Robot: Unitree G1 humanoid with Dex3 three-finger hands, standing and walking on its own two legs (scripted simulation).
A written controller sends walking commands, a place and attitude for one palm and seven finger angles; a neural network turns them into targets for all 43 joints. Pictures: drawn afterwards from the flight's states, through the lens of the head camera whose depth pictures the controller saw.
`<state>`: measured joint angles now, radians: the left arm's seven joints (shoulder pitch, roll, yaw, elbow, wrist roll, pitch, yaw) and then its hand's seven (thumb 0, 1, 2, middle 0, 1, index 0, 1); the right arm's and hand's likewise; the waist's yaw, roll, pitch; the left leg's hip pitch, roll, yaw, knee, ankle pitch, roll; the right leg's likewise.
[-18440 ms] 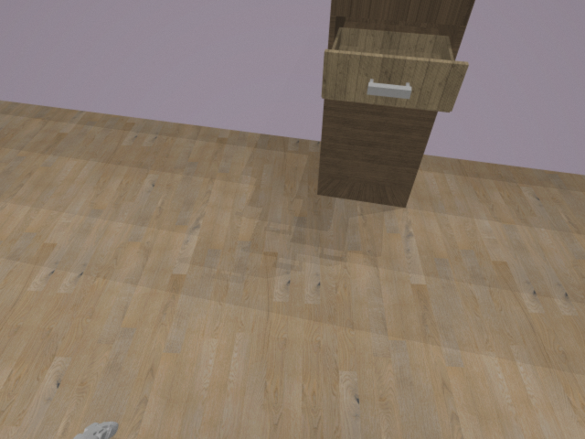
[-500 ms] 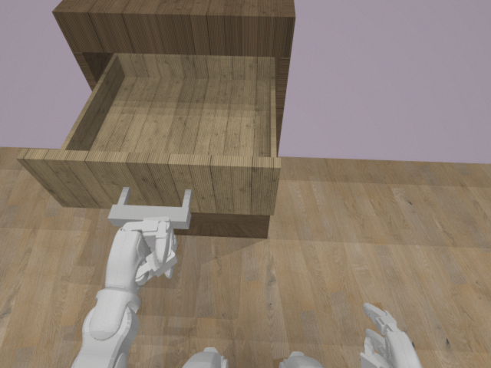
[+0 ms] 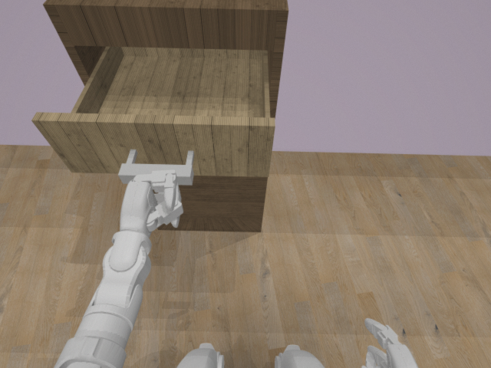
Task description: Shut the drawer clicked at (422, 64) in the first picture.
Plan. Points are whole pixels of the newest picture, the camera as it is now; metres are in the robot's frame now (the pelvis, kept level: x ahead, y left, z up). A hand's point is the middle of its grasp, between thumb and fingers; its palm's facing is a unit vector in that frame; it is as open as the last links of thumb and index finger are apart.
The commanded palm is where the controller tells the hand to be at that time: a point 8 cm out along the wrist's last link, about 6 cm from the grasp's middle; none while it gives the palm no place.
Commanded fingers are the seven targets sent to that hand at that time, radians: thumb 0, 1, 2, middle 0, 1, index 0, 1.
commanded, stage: push the drawer shut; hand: left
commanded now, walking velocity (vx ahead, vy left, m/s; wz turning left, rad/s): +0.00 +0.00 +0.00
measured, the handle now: (159, 164) +0.44 +0.16 +0.06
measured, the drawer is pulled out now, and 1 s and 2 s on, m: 0.21 0.09 0.00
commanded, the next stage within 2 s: none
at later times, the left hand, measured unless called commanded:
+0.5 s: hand (184, 170) +0.43 +0.11 +0.05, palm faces -0.03 -1.00 -0.05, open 2.9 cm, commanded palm +0.42 +0.17 +0.06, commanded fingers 0.00 0.90 0.90 -1.40 -1.60 -1.40 -1.60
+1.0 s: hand (186, 147) +0.49 +0.12 +0.05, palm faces -0.02 -1.00 -0.04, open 3.1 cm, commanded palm +0.48 +0.17 +0.06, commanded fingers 0.00 0.90 0.90 -1.40 -1.60 -1.40 -1.60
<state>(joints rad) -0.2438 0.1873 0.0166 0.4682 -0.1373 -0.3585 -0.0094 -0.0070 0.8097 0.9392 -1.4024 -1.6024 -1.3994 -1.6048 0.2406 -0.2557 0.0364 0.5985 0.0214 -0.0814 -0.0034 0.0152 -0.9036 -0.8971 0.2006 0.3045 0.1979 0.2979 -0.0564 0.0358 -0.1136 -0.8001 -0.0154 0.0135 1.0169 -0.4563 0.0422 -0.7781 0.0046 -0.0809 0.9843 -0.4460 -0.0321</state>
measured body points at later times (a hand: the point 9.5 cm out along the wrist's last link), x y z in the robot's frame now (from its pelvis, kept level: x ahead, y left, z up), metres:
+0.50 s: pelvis +0.01 +0.00 +0.00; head +0.09 +0.00 +0.44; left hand +0.43 +0.17 +0.06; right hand +0.08 -0.26 -0.12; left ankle +0.02 +0.09 -0.67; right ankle +0.02 -0.10 -0.67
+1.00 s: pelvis +0.00 +0.00 -0.01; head +0.11 +0.00 +0.43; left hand +0.48 +0.17 +0.06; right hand +0.03 -0.26 -0.13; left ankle +0.02 +0.09 -0.67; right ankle +0.02 -0.10 -0.67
